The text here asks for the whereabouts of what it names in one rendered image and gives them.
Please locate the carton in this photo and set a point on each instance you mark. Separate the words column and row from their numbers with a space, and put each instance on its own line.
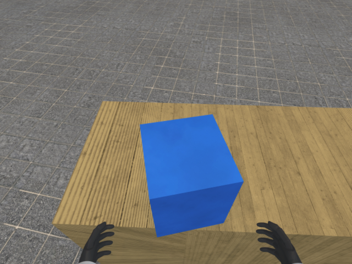
column 191, row 175

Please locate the robot left hand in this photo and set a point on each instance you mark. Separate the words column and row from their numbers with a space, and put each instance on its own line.
column 90, row 251

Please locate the pedestal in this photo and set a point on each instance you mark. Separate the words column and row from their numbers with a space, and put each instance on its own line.
column 296, row 164

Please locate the robot right hand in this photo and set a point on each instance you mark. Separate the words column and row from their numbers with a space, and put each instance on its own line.
column 284, row 250

